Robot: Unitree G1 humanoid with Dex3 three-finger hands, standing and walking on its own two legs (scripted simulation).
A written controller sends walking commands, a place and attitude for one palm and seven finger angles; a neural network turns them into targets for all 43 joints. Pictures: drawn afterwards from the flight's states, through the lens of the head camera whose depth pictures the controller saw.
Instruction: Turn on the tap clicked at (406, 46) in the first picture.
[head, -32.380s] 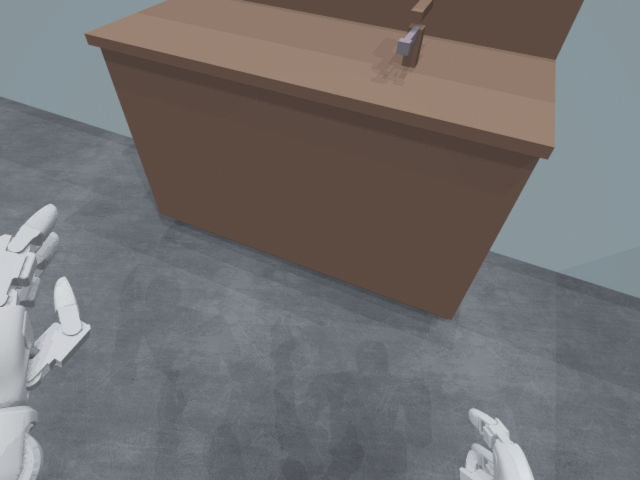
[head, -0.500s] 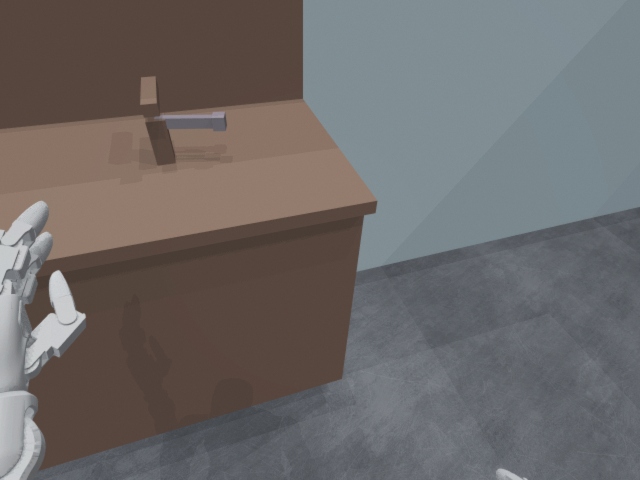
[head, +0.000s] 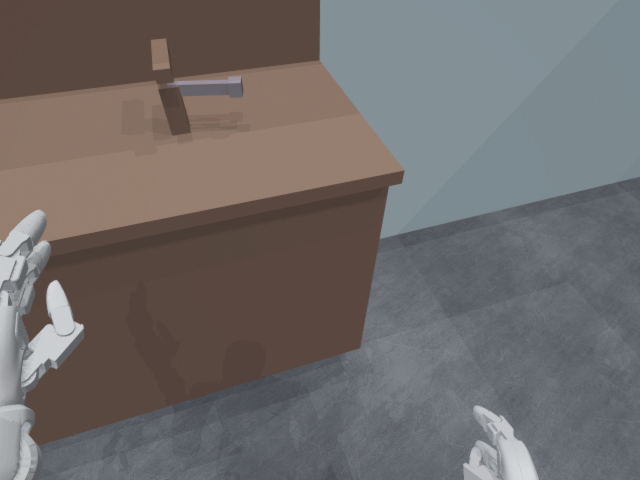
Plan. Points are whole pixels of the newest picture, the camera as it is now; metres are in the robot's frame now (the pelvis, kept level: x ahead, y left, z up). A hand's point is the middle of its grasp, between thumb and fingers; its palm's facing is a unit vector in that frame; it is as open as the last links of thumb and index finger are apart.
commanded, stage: stop stepping back and stand still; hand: left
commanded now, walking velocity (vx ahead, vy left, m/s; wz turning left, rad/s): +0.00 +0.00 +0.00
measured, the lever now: (235, 87) +0.73 +0.22 +0.14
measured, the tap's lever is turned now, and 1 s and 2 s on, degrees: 77 77 77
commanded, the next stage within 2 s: stand and check the lever's angle in 0.12 s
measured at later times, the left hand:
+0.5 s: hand (61, 351) +0.19 +0.25 +0.16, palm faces +0.42 -0.84 -0.35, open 7.4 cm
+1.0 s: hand (53, 358) +0.18 +0.25 +0.16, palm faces +0.41 -0.84 -0.35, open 7.4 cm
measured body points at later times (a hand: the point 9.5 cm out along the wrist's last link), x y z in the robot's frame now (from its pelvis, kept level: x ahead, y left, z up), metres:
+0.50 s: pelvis -0.03 +0.01 +0.01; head -0.03 +0.00 +0.46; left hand +0.16 +0.29 +0.18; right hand +0.14 -0.23 -0.08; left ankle +0.00 +0.13 -0.73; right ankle +0.01 -0.12 -0.73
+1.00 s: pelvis -0.03 +0.01 +0.01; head -0.03 +0.01 +0.46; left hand +0.15 +0.29 +0.18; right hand +0.14 -0.22 -0.08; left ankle +0.00 +0.13 -0.73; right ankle +0.01 -0.12 -0.73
